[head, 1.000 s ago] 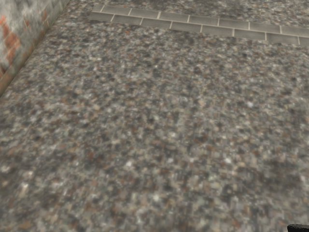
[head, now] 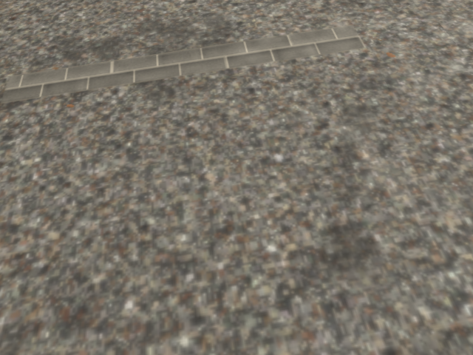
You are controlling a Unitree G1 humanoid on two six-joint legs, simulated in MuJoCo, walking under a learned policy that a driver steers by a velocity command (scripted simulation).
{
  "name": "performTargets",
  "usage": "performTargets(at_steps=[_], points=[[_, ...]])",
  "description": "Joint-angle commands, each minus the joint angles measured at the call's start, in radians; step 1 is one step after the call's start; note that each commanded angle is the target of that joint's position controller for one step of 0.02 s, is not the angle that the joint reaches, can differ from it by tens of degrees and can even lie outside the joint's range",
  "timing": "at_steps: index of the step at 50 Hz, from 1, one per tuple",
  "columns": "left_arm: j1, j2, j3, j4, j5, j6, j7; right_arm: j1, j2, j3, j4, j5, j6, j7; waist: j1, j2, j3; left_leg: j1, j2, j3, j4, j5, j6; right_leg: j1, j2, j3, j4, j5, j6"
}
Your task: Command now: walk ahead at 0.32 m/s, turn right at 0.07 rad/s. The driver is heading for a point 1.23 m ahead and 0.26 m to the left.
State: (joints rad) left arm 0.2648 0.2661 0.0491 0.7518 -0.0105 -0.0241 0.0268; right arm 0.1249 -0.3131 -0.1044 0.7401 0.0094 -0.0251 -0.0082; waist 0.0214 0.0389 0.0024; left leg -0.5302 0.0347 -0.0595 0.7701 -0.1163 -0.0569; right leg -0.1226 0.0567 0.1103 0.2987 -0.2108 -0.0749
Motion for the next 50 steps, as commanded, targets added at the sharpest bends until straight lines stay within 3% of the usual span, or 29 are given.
performTargets(at_steps=[1,6,10,12,14,15,16,17,18,19,20,21,24,27,29,32,35,37,38,39,40,41,42,43,44,45,46,48,50], points=[[0.043,0.184,0.045,-0.019,0.004,-0.029,-0.005,-0.15,-0.062,0.0,-0.1,0.009,-0.039,0.012,0.07,-0.174,0.036,-0.154,0.024,0.015,-0.076,0.021,0.018,0.121,-0.279,0.209,-0.143,-0.083,-0.14],[0.081,0.187,0.045,0.029,0.001,-0.039,-0.018,-0.179,-0.05,0.017,-0.125,0.017,-0.054,0.03,0.093,-0.144,0.074,-0.173,0.027,0.034,-0.133,-0.016,0.067,0.165,-0.304,0.141,-0.13,0.017,-0.138],[0.089,0.205,0.054,0.052,-0.01,-0.036,-0.024,-0.174,-0.051,0.027,-0.148,0.019,-0.055,0.051,0.081,-0.143,0.072,-0.11,0.002,0.07,-0.158,-0.078,0.107,0.172,-0.323,0.081,-0.087,0.165,-0.127],[0.048,0.217,0.057,0.048,-0.015,-0.033,-0.021,-0.097,-0.066,0.02,-0.138,0.018,-0.054,0.059,0.019,-0.142,0.026,0.056,-0.044,0.116,-0.199,-0.082,0.145,0.13,-0.303,0.015,0.009,0.42,-0.097],[0.031,0.195,0.047,0.037,-0.007,-0.036,-0.014,0.168,-0.131,-0.018,-0.064,0.018,-0.051,0.051,-0.113,-0.079,-0.134,0.471,-0.091,0.112,-0.245,-0.01,0.204,-0.015,-0.219,-0.102,0.349,0.682,-0.035],[0.024,0.139,0.025,-0.004,0.024,-0.047,-0.011,0.325,-0.224,-0.041,-0.05,0.017,-0.046,0.038,-0.159,0.104,-0.241,0.764,0.135,-0.258,-0.298,-0.076,0.303,-0.306,-0.125,-0.168,0.729,0.326,0.036],[0.082,0.082,0.005,-0.026,0.026,-0.079,-0.024,0.328,-0.249,-0.031,-0.054,0.018,-0.056,0.048,-0.094,0.272,-0.327,0.919,0.307,-0.743,-0.464,-0.241,0.432,-0.586,0.018,-0.042,0.942,-0.355,0.063],[0.01,0.182,0.026,-0.03,-0.009,-0.1,-0.038,0.283,-0.165,-0.012,-0.065,0.022,-0.058,0.047,-0.124,0.149,-0.216,0.866,0.291,-0.676,-0.501,-0.324,0.399,-0.695,-0.049,0.019,1.004,-0.297,0.054],[-0.05,0.191,0.028,-0.049,-0.022,-0.114,-0.045,0.227,-0.145,-0.005,-0.079,0.014,-0.058,0.044,-0.11,0.088,-0.098,0.74,0.252,-0.539,-0.509,-0.23,0.372,-0.712,-0.09,-0.001,0.968,-0.202,0.037],[-0.068,0.174,0.026,-0.048,-0.005,-0.119,-0.041,0.178,-0.134,0.0,-0.093,0.007,-0.056,0.043,-0.08,-0.016,-0.053,0.629,0.209,-0.451,-0.516,-0.125,0.349,-0.668,-0.126,-0.01,0.905,-0.131,0.038],[-0.068,0.17,0.03,-0.052,0.019,-0.116,-0.037,0.146,-0.117,0.007,-0.106,0.002,-0.054,0.041,-0.054,-0.028,-0.029,0.547,0.177,-0.388,-0.533,-0.005,0.338,-0.618,-0.149,-0.014,0.836,-0.077,0.049],[-0.057,0.166,0.034,-0.056,0.026,-0.108,-0.037,0.127,-0.109,0.013,-0.117,-0.003,-0.053,0.036,-0.028,-0.005,-0.026,0.492,0.153,-0.352,-0.551,0.081,0.337,-0.568,-0.157,-0.013,0.804,-0.049,0.062],[-0.068,0.135,0.028,-0.076,0.033,-0.089,-0.029,0.135,-0.113,0.014,-0.104,0.012,-0.06,0.016,-0.008,0.015,-0.004,0.403,0.114,-0.262,-0.574,0.256,0.342,-0.554,-0.142,-0.049,0.701,0.009,0.114],[-0.201,0.094,0.014,-0.122,0.035,-0.089,-0.026,0.185,-0.133,0.007,-0.076,0.018,-0.051,-0.002,-0.044,0.011,0.023,0.334,0.046,-0.19,-0.555,0.311,0.294,-0.51,-0.094,-0.073,0.457,0.191,0.139],[-0.28,0.07,0.003,-0.144,0.027,-0.094,-0.035,0.229,-0.133,0.007,-0.057,0.02,-0.043,-0.009,-0.076,0.029,0.019,0.311,0.024,-0.188,-0.538,0.269,0.258,-0.443,-0.058,-0.083,0.32,0.298,0.138],[-0.349,0.082,0.005,-0.171,0.012,-0.101,-0.05,0.286,-0.127,0.009,-0.026,0.027,-0.035,-0.013,-0.1,0.043,0.018,0.383,0.055,-0.253,-0.509,0.223,0.238,-0.42,-0.037,-0.066,0.214,0.349,0.117],[-0.356,0.104,0.011,-0.177,0.013,-0.113,-0.063,0.305,-0.111,0.014,-0.001,0.018,-0.025,-0.021,-0.093,0.06,0.015,0.518,0.118,-0.295,-0.446,0.274,0.238,-0.428,-0.048,-0.055,0.165,0.292,0.076],[-0.283,0.138,0.027,-0.162,0.011,-0.115,-0.059,0.284,-0.127,0.009,0.0,0.007,-0.017,-0.023,-0.055,0.09,-0.019,0.589,0.127,-0.271,-0.352,0.554,0.223,-0.351,-0.026,-0.096,0.161,0.175,0.03],[-0.181,0.163,0.041,-0.139,0.013,-0.116,-0.054,0.264,-0.128,0.012,-0.007,0.001,-0.013,-0.02,0.0,0.091,-0.094,0.589,0.092,-0.229,-0.224,0.724,0.206,-0.203,-0.012,-0.127,0.137,0.196,-0.009],[-0.017,0.19,0.048,-0.113,0.024,-0.115,-0.049,0.226,-0.111,0.024,-0.033,-0.011,-0.013,-0.016,0.08,0.073,-0.23,0.465,0.058,-0.205,-0.012,0.673,0.183,0.077,-0.107,-0.03,0.19,0.263,-0.082],[0.13,0.266,0.07,-0.087,0.035,-0.11,-0.048,0.346,-0.044,0.046,-0.032,-0.015,-0.023,-0.012,0.069,-0.15,-0.394,0.125,-0.09,-0.13,0.378,0.231,0.105,0.478,-0.328,0.347,0.215,0.25,-0.258],[0.164,0.216,0.062,-0.049,-0.003,-0.102,-0.06,0.41,-0.043,0.057,-0.015,-0.006,-0.036,-0.004,0.051,-0.324,-0.432,-0.093,-0.154,-0.103,0.567,-0.434,0.071,0.579,-0.437,0.67,0.074,0.087,-0.339],[0.091,0.156,0.046,-0.068,-0.027,-0.095,-0.056,0.295,-0.12,0.041,-0.041,0.006,-0.049,0.003,0.064,-0.206,-0.249,-0.202,-0.078,-0.124,0.61,-0.391,0.081,0.449,-0.394,0.618,0.025,-0.089,-0.285],[0.023,0.133,0.037,-0.088,-0.012,-0.084,-0.05,0.175,-0.125,0.042,-0.074,0.012,-0.063,0.008,0.059,-0.106,-0.12,-0.22,-0.036,-0.097,0.578,-0.311,0.086,0.29,-0.348,0.498,-0.007,-0.095,-0.241],[-0.014,0.126,0.031,-0.092,0.0,-0.077,-0.05,0.109,-0.111,0.044,-0.094,-0.002,-0.076,0.012,0.03,-0.031,-0.01,-0.21,-0.012,-0.069,0.501,-0.269,0.082,0.136,-0.305,0.422,-0.045,0.005,-0.222],[-0.025,0.119,0.026,-0.099,0.009,-0.076,-0.048,0.107,-0.105,0.039,-0.098,-0.019,-0.082,0.012,0.001,-0.025,0.007,-0.169,0.018,-0.063,0.428,-0.229,0.076,0.063,-0.27,0.371,-0.063,0.103,-0.207],[-0.03,0.119,0.025,-0.102,0.013,-0.074,-0.047,0.125,-0.085,0.043,-0.099,-0.024,-0.085,0.013,-0.021,-0.048,0.008,-0.131,0.028,-0.053,0.378,-0.215,0.065,0.019,-0.241,0.34,-0.082,0.165,-0.205],[-0.025,0.124,0.028,-0.096,0.001,-0.071,-0.042,0.14,-0.055,0.054,-0.102,-0.031,-0.081,0.011,-0.039,-0.094,-0.007,-0.092,0.036,-0.023,0.261,-0.21,0.035,-0.04,-0.213,0.275,-0.096,0.256,-0.215],[-0.009,0.159,0.039,-0.086,-0.005,-0.067,-0.031,0.075,-0.031,0.068,-0.126,-0.036,-0.079,0.006,-0.025,-0.108,0.0,-0.047,0.025,0.005,0.112,-0.14,0.006,-0.113,-0.185,0.209,-0.103,0.296,-0.208]])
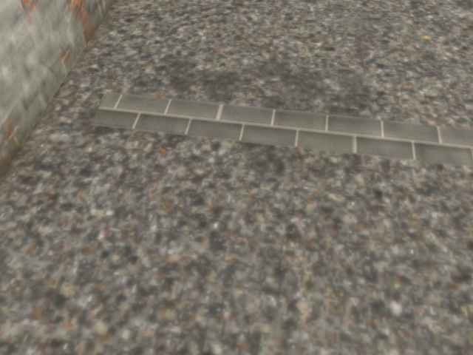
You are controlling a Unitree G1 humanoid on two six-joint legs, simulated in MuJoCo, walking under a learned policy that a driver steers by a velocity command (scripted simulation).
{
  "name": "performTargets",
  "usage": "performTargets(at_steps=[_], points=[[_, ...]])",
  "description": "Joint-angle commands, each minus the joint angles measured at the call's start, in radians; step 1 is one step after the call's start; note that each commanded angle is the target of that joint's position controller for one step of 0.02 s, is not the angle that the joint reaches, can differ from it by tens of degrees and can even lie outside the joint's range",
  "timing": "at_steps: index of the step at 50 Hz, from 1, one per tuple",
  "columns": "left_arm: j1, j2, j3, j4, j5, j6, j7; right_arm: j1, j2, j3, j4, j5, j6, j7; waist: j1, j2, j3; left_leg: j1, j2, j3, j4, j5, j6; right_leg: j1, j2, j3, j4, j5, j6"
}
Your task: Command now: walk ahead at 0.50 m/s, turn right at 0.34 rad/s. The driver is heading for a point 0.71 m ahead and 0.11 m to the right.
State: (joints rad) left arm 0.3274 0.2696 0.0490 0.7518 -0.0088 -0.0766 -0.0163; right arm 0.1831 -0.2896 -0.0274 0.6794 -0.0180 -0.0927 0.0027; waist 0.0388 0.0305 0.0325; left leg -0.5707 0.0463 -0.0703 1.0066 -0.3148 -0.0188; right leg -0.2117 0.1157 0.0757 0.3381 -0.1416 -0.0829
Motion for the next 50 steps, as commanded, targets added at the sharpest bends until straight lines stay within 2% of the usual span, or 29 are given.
performTargets(at_steps=[1,4,6,8,10,11,12,13,14,15,16,17,19,23,28,32,34,35,36,37,38,39,40,41,42,43,45,47,50], points=[[-0.06,0.17,0.045,-0.081,-0.011,-0.011,0.017,-0.029,-0.044,-0.003,-0.076,-0.008,-0.013,-0.004,-0.028,-0.097,-0.026,0.031,0.003,0.021,-0.206,0.137,-0.039,-0.059,-0.224,0.217,-0.14,0.213,-0.183],[0.009,0.188,0.052,-0.06,-0.019,0.005,0.026,-0.137,-0.047,-0.001,-0.098,0.008,-0.019,0.002,0.018,-0.103,-0.031,0.132,-0.046,0.017,-0.379,0.341,-0.052,-0.096,-0.203,0.216,-0.114,0.136,-0.142],[0.043,0.184,0.052,-0.053,-0.026,0.015,0.029,-0.172,-0.067,-0.009,-0.111,0.019,-0.022,0.006,0.025,-0.111,-0.036,0.161,-0.059,-0.006,-0.444,0.346,-0.048,-0.06,-0.216,0.265,-0.078,0.061,-0.124],[0.052,0.179,0.052,-0.052,-0.026,0.022,0.031,-0.177,-0.095,-0.025,-0.118,0.026,-0.027,0.007,0.011,-0.127,-0.043,0.199,-0.062,-0.025,-0.496,0.293,-0.029,-0.009,-0.235,0.328,-0.025,0.005,-0.102],[0.035,0.163,0.05,-0.058,-0.022,0.03,0.031,-0.104,-0.117,-0.043,-0.102,0.028,-0.033,0.004,-0.04,-0.141,-0.061,0.318,-0.055,-0.014,-0.557,0.245,0.012,-0.008,-0.218,0.348,0.06,-0.002,-0.069],[0.031,0.128,0.039,-0.066,-0.016,0.028,0.028,-0.018,-0.144,-0.058,-0.09,0.02,-0.036,-0.003,-0.085,-0.13,-0.114,0.461,-0.006,-0.037,-0.575,0.22,0.048,-0.049,-0.175,0.313,0.176,0.008,-0.037],[0.037,0.058,0.015,-0.087,0.001,0.023,0.025,0.139,-0.204,-0.075,-0.077,0.007,-0.034,-0.013,-0.143,0.001,-0.248,0.699,0.183,-0.213,-0.57,0.167,0.119,-0.171,-0.107,0.214,0.47,-0.163,0.005],[0.167,0.025,0.001,-0.118,-0.027,0.014,0.025,0.195,-0.269,-0.093,-0.044,0.002,-0.015,-0.007,-0.083,0.306,-0.336,0.905,0.382,-0.642,-0.66,-0.04,0.273,-0.468,-0.019,0.089,0.742,-0.478,0.05],[0.152,0.127,0.022,-0.095,-0.041,0.017,0.031,0.173,-0.184,-0.08,-0.05,0.017,-0.01,-0.001,-0.1,0.198,-0.247,0.842,0.378,-0.701,-0.705,-0.226,0.271,-0.584,-0.1,0.094,0.881,-0.424,0.07],[0.058,0.169,0.035,-0.102,-0.033,0.024,0.032,0.14,-0.128,-0.065,-0.054,0.02,-0.009,-0.003,-0.119,0.106,-0.136,0.741,0.33,-0.544,-0.712,-0.181,0.232,-0.606,-0.13,0.082,0.922,-0.328,0.078],[0.016,0.158,0.037,-0.108,-0.022,0.03,0.033,0.094,-0.106,-0.055,-0.056,0.013,-0.007,-0.001,-0.101,0.051,-0.082,0.64,0.281,-0.417,-0.728,-0.049,0.21,-0.575,-0.158,0.063,0.912,-0.256,0.087],[-0.012,0.147,0.039,-0.12,-0.014,0.032,0.029,0.064,-0.084,-0.049,-0.048,0.008,-0.005,0.0,-0.085,0.06,-0.04,0.571,0.243,-0.331,-0.75,0.048,0.204,-0.561,-0.181,0.059,0.879,-0.211,0.092],[-0.022,0.111,0.036,-0.131,-0.02,0.042,0.019,0.045,-0.072,-0.047,-0.032,0.002,-0.011,-0.002,-0.06,0.097,-0.014,0.482,0.201,-0.199,-0.799,0.158,0.192,-0.505,-0.212,0.036,0.843,-0.165,0.096],[-0.091,0.072,0.023,-0.167,-0.01,0.05,0.01,0.061,-0.115,-0.065,0.012,0.01,-0.021,-0.004,-0.059,0.052,-0.002,0.479,0.214,-0.065,-0.842,0.331,0.221,-0.536,-0.229,0.023,0.719,-0.073,0.116],[-0.227,0.055,0.007,-0.203,-0.012,0.036,-0.02,0.081,-0.162,-0.074,0.053,0.019,-0.008,-0.008,-0.102,0.026,0.02,0.506,0.195,0.096,-0.843,0.397,0.188,-0.474,-0.216,-0.036,0.448,0.142,0.094],[-0.321,0.069,0.009,-0.252,-0.017,0.037,-0.042,0.127,-0.201,-0.084,0.088,0.04,0.009,-0.008,-0.118,0.028,0.045,0.598,0.228,0.152,-0.808,0.459,0.16,-0.451,-0.195,-0.086,0.331,0.088,0.05],[-0.306,0.095,0.022,-0.265,-0.012,0.041,-0.046,0.127,-0.227,-0.092,0.092,0.047,0.021,-0.012,-0.088,0.048,0.016,0.637,0.232,0.194,-0.709,0.721,0.138,-0.369,-0.147,-0.135,0.3,-0.01,0.011],[-0.254,0.12,0.036,-0.258,-0.008,0.046,-0.045,0.127,-0.244,-0.097,0.092,0.049,0.028,-0.016,-0.051,0.064,-0.027,0.643,0.225,0.219,-0.606,0.892,0.125,-0.276,-0.107,-0.165,0.29,-0.055,-0.013],[-0.124,0.149,0.057,-0.227,-0.007,0.048,-0.038,0.136,-0.236,-0.092,0.098,0.054,0.034,-0.018,0.027,0.041,-0.101,0.584,0.205,0.242,-0.436,0.969,0.108,-0.064,-0.066,-0.173,0.221,-0.01,-0.048],[0.041,0.197,0.084,-0.184,-0.01,0.054,-0.02,0.161,-0.197,-0.072,0.098,0.041,0.028,-0.019,0.104,-0.004,-0.187,0.393,0.172,0.25,-0.212,0.815,0.079,0.238,-0.092,-0.091,0.204,0.047,-0.086],[0.086,0.311,0.097,-0.173,-0.009,0.052,-0.003,0.251,-0.059,-0.022,0.052,-0.005,0.011,-0.002,0.03,-0.278,-0.296,-0.051,0.023,0.243,0.178,-0.068,0.015,0.618,-0.397,0.409,0.176,0.003,-0.234],[0.127,0.261,0.08,-0.197,-0.006,0.041,-0.005,0.228,-0.117,-0.025,0.068,0.026,-0.016,0.01,0.083,-0.223,-0.486,-0.138,-0.042,0.022,0.364,-0.288,0.016,0.659,-0.53,0.739,0.019,-0.104,-0.325],[0.088,0.21,0.061,-0.18,0.006,0.03,-0.012,0.111,-0.189,-0.05,0.041,0.072,-0.022,0.014,0.103,-0.135,-0.335,-0.213,0.008,-0.008,0.392,-0.211,0.027,0.552,-0.491,0.562,0.002,-0.058,-0.263],[0.034,0.19,0.053,-0.169,0.004,0.022,-0.011,0.063,-0.169,-0.042,0.024,0.075,-0.025,0.012,0.069,-0.111,-0.213,-0.208,0.051,0.007,0.325,-0.129,0.035,0.397,-0.447,0.402,-0.005,0.021,-0.222],[-0.027,0.155,0.043,-0.162,0.007,0.016,-0.011,0.049,-0.156,-0.041,0.033,0.055,-0.02,0.005,0.028,-0.071,-0.146,-0.167,0.086,0.01,0.255,-0.066,0.032,0.266,-0.403,0.3,-0.023,0.093,-0.189],[-0.068,0.124,0.032,-0.162,0.014,0.007,-0.013,0.076,-0.157,-0.046,0.044,0.047,-0.007,0.004,-0.011,-0.091,-0.112,-0.1,0.108,-0.001,0.213,-0.019,0.028,0.168,-0.371,0.225,-0.056,0.158,-0.173],[-0.097,0.112,0.032,-0.148,0.018,-0.013,-0.014,0.14,-0.122,-0.044,0.074,0.048,0.023,0.005,-0.05,-0.102,-0.097,-0.022,0.11,-0.007,0.185,0.039,0.013,0.074,-0.357,0.144,-0.129,0.176,-0.173],[-0.1,0.119,0.037,-0.121,0.022,-0.031,-0.011,0.126,-0.097,-0.042,0.075,0.048,0.044,-0.001,-0.059,-0.085,-0.05,-0.048,0.1,-0.028,0.136,0.102,-0.005,0.032,-0.352,0.058,-0.178,0.204,-0.165],[-0.082,0.118,0.037,-0.085,0.029,-0.035,0.003,0.054,-0.082,-0.043,0.053,0.038,0.043,-0.004,-0.044,-0.075,0.001,-0.114,0.075,-0.051,-0.011,0.252,-0.019,0.054,-0.327,-0.046,-0.192,0.303,-0.135]])
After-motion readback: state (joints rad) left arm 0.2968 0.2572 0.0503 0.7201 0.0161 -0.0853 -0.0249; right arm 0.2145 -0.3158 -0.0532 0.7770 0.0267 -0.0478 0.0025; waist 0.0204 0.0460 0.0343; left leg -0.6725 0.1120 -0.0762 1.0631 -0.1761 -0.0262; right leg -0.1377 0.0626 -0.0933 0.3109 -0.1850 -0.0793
